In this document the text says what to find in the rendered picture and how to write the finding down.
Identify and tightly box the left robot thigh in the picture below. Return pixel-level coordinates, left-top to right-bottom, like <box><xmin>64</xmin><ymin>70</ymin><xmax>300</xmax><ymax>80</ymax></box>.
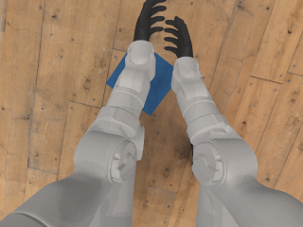
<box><xmin>89</xmin><ymin>123</ymin><xmax>145</xmax><ymax>227</ymax></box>

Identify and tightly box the robot right upper arm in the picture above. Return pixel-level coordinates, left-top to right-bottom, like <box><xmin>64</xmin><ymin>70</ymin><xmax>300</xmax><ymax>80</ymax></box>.
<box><xmin>191</xmin><ymin>138</ymin><xmax>303</xmax><ymax>227</ymax></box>

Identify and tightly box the left robot forearm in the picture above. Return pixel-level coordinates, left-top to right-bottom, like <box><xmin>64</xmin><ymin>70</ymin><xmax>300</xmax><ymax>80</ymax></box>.
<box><xmin>74</xmin><ymin>40</ymin><xmax>156</xmax><ymax>164</ymax></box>

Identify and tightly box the right robot thigh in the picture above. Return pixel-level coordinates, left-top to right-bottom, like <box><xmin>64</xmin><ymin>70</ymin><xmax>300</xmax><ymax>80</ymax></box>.
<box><xmin>193</xmin><ymin>145</ymin><xmax>239</xmax><ymax>227</ymax></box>

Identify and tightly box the robot right hand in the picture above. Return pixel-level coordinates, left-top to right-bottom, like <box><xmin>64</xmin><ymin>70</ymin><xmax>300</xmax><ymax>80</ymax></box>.
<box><xmin>164</xmin><ymin>16</ymin><xmax>193</xmax><ymax>59</ymax></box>

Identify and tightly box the robot left hand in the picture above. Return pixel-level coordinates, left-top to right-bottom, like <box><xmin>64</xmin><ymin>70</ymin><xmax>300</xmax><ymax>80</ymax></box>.
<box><xmin>134</xmin><ymin>0</ymin><xmax>167</xmax><ymax>42</ymax></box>

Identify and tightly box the robot left upper arm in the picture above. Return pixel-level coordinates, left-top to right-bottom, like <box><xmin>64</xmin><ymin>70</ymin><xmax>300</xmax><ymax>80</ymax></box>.
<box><xmin>0</xmin><ymin>131</ymin><xmax>134</xmax><ymax>227</ymax></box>

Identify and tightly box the robot thigh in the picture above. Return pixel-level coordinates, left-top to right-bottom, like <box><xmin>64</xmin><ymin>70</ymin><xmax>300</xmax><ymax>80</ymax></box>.
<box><xmin>89</xmin><ymin>123</ymin><xmax>145</xmax><ymax>227</ymax></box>
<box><xmin>193</xmin><ymin>145</ymin><xmax>239</xmax><ymax>227</ymax></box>

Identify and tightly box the carton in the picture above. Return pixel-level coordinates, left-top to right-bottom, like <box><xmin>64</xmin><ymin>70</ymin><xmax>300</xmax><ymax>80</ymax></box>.
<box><xmin>106</xmin><ymin>52</ymin><xmax>173</xmax><ymax>115</ymax></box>

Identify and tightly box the right robot forearm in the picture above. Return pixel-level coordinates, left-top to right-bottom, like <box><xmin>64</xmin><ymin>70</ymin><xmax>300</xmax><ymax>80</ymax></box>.
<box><xmin>170</xmin><ymin>56</ymin><xmax>244</xmax><ymax>146</ymax></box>

